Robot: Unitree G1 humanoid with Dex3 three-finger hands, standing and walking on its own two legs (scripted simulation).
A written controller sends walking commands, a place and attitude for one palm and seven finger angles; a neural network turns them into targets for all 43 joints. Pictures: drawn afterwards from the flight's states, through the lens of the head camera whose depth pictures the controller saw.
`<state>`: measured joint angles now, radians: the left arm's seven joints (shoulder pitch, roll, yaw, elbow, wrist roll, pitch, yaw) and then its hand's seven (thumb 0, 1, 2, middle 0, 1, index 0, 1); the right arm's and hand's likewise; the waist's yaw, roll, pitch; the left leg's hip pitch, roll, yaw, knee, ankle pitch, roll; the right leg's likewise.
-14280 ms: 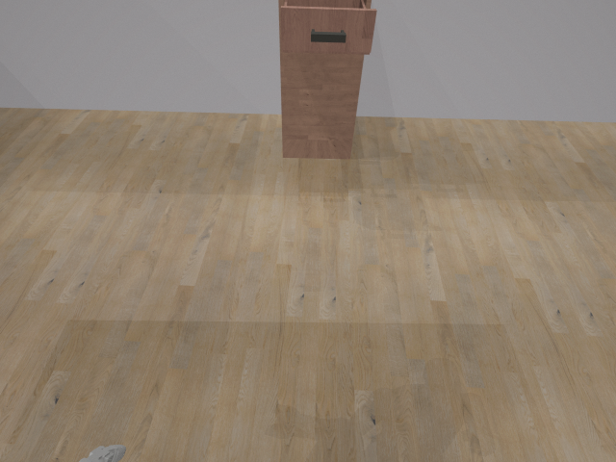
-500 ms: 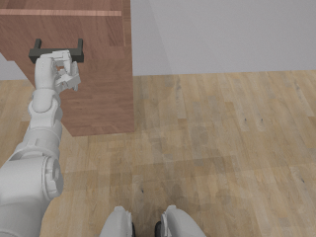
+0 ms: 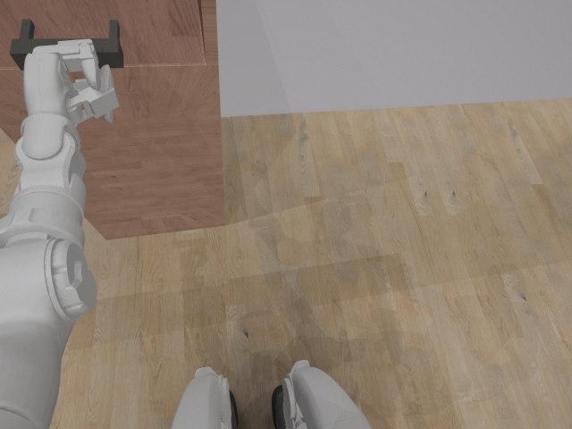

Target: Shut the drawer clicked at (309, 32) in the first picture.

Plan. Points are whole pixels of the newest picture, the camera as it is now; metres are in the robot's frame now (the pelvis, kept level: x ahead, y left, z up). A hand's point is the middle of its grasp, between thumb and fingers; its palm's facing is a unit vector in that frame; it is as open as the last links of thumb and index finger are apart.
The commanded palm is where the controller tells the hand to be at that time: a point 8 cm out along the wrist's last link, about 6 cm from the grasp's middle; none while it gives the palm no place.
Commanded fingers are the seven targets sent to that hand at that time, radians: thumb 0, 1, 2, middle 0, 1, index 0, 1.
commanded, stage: push the drawer shut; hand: left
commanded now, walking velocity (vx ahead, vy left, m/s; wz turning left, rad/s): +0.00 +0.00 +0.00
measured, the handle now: (71, 41) +0.63 +0.21 +0.08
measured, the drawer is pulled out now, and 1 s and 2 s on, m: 0.00 0.00 0.00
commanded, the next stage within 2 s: pull the fist back off the drawer in 0.32 s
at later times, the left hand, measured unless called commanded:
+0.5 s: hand (101, 84) +0.56 +0.17 +0.08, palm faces +0.06 -1.00 -0.06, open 3.6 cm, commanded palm +0.59 +0.19 +0.08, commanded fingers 0.00 0.90 0.90 -1.40 -1.60 -1.40 -1.60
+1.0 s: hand (110, 88) +0.55 +0.16 +0.08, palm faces +0.08 -1.00 -0.02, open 3.5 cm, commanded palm +0.53 +0.19 +0.08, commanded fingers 0.00 0.90 0.90 -1.40 -1.60 -1.40 -1.60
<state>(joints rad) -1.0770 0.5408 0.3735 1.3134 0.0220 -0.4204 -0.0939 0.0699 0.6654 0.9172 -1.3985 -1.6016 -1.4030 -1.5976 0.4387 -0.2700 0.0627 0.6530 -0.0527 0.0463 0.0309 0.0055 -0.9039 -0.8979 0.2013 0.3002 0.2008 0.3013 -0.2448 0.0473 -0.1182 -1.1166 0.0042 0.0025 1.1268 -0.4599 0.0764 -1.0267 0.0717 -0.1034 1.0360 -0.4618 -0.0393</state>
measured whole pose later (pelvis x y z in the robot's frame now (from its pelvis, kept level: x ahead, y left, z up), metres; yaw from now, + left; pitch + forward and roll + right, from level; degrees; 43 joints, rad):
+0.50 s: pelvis -0.02 +0.00 -0.01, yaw +0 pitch +27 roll -6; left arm -1.21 0.62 0.31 1.41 0.03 -0.37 -0.07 0.13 0.59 0.92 -1.40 -1.60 -1.41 -1.60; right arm 0.44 -0.29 0.09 0.67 -0.05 -0.02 0.01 0.00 -0.90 -0.90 0.20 0.30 0.20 0.30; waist -0.29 0.05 -0.11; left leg -1.19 0.00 -0.02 1.15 -0.43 0.08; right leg -1.09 0.07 -0.13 1.05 -0.43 -0.04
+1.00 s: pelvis -0.01 +0.00 +0.00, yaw +0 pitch +26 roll -6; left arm -1.08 0.53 0.37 1.26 0.00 -0.37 -0.05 0.10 0.75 0.90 -1.40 -1.60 -1.40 -1.60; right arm 0.45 -0.27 0.07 0.64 -0.06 0.02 0.05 0.01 -0.90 -0.90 0.20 0.30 0.20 0.30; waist -0.25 0.05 -0.12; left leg -1.14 0.01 0.00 1.13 -0.44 0.07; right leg -1.05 0.08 -0.11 1.04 -0.44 -0.04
